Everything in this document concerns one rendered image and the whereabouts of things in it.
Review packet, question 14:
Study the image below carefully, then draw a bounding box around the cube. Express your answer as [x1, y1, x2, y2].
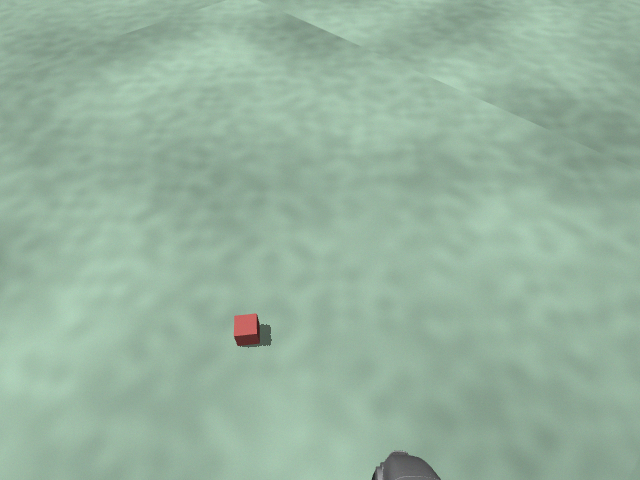
[234, 313, 260, 346]

